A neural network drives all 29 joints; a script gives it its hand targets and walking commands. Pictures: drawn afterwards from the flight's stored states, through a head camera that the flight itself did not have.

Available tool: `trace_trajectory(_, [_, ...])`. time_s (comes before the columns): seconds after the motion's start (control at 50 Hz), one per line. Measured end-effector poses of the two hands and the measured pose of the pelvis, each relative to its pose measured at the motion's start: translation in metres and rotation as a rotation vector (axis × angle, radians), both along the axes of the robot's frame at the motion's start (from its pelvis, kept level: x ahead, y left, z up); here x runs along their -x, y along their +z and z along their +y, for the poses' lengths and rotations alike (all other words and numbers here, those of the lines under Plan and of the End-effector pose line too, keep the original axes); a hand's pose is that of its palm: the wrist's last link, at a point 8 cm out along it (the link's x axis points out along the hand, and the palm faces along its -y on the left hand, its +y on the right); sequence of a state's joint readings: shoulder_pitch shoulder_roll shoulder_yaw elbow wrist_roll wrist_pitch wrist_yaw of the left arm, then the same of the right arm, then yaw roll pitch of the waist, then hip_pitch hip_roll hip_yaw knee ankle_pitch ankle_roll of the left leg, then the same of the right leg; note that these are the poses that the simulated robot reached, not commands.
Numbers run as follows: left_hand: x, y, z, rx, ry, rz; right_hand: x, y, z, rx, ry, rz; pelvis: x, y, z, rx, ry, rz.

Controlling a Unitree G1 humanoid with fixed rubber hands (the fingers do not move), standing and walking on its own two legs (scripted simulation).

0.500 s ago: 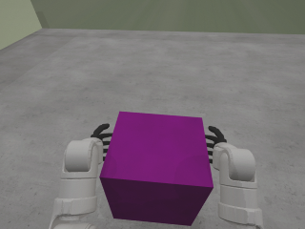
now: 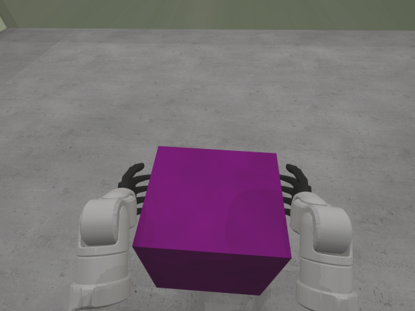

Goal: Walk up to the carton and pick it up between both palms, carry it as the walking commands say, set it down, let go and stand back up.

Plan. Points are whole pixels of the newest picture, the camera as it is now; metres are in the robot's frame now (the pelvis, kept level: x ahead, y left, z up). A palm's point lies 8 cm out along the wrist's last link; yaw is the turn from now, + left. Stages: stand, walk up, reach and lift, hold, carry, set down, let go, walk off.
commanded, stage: carry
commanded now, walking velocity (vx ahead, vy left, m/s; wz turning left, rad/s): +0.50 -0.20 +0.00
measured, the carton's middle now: (212, 225) +0.27 -0.02 +0.02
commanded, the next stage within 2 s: none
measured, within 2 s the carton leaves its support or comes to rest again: neither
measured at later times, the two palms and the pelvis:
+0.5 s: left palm (204, 99) +0.61 -0.01 +0.09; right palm (319, 99) +0.59 -0.32 +0.08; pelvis +0.32 -0.14 +0.00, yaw -3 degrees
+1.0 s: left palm (234, 53) +0.90 -0.12 +0.08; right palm (326, 60) +0.82 -0.42 +0.07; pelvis +0.59 -0.20 +0.01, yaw -13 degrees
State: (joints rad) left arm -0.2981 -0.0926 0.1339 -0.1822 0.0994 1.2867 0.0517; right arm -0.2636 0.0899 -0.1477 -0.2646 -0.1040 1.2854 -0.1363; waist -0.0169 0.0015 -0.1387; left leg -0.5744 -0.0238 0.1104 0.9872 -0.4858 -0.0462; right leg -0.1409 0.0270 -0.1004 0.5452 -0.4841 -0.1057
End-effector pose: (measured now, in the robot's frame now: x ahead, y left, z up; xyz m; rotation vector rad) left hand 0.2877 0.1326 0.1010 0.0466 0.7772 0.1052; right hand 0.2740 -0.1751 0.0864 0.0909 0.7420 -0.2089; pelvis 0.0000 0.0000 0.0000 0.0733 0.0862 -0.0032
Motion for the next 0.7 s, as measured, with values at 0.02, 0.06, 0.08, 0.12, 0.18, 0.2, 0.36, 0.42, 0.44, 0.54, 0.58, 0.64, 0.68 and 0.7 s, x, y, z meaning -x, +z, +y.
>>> trace_trajectory(0.02, [-0.013, 0.001, -0.004, -0.001, 0.0, -0.008, -0.014, 0.0, -0.004, -0.003, 0.0, -0.008, -0.013, -0.001, -0.004, -0.001, -0.001, -0.002])
trace_trajectory(0.06, [-0.043, 0.0, -0.012, 0.001, -0.003, -0.03, -0.042, 0.0, -0.012, -0.004, -0.004, -0.031, -0.042, -0.006, -0.011, 0.0, -0.003, 0.006])
trace_trajectory(0.08, [-0.058, -0.001, -0.016, 0.004, -0.008, -0.041, -0.056, -0.001, -0.016, -0.002, -0.009, -0.042, -0.056, -0.01, -0.014, 0.004, -0.013, -0.004])
trace_trajectory(0.12, [-0.087, -0.006, -0.029, 0.017, -0.028, -0.06, -0.079, -0.003, -0.029, 0.007, -0.033, -0.061, -0.084, -0.018, -0.022, 0.02, -0.054, -0.039])
trace_trajectory(0.18, [-0.121, -0.009, -0.053, 0.021, -0.049, -0.031, -0.105, -0.005, -0.052, -0.002, -0.065, -0.033, -0.125, -0.012, -0.039, 0.013, -0.08, -0.065])
trace_trajectory(0.2, [-0.133, -0.008, -0.061, 0.018, -0.056, -0.022, -0.114, -0.006, -0.059, -0.009, -0.075, -0.023, -0.138, -0.009, -0.045, 0.02, -0.09, -0.066])
trace_trajectory(0.36, [-0.238, -0.019, -0.122, 0.047, -0.047, 0.025, -0.217, -0.011, -0.121, 0.017, -0.073, 0.024, -0.241, -0.004, -0.108, 0.056, -0.066, -0.009])
trace_trajectory(0.42, [-0.274, -0.02, -0.134, 0.05, -0.029, 0.034, -0.261, -0.007, -0.133, 0.025, -0.055, 0.033, -0.275, 0.002, -0.125, 0.037, -0.051, 0.018])
trace_trajectory(0.44, [-0.287, -0.018, -0.137, 0.048, -0.025, 0.028, -0.276, -0.006, -0.137, 0.023, -0.051, 0.027, -0.286, 0.004, -0.128, 0.032, -0.049, 0.023])
trace_trajectory(0.54, [-0.351, -0.015, -0.15, 0.039, -0.016, -0.004, -0.343, -0.007, -0.15, 0.006, -0.043, -0.006, -0.348, 0.002, -0.143, 0.026, -0.048, 0.017])
trace_trajectory(0.58, [-0.38, -0.016, -0.155, 0.045, -0.018, -0.019, -0.371, -0.008, -0.155, 0.01, -0.047, -0.02, -0.377, -0.003, -0.148, 0.029, -0.049, 0.017])
trace_trajectory(0.64, [-0.426, -0.022, -0.167, 0.061, -0.04, -0.047, -0.41, -0.009, -0.166, 0.023, -0.073, -0.05, -0.42, -0.014, -0.153, 0.043, -0.094, -0.012])
trace_trajectory(0.68, [-0.453, -0.024, -0.179, 0.064, -0.07, -0.039, -0.425, -0.012, -0.177, 0.019, -0.11, -0.042, -0.444, -0.013, -0.157, 0.045, -0.135, -0.036])
trace_trajectory(0.7, [-0.465, -0.023, -0.186, 0.065, -0.084, -0.031, -0.431, -0.012, -0.183, 0.017, -0.127, -0.033, -0.456, -0.01, -0.16, 0.05, -0.149, -0.043])
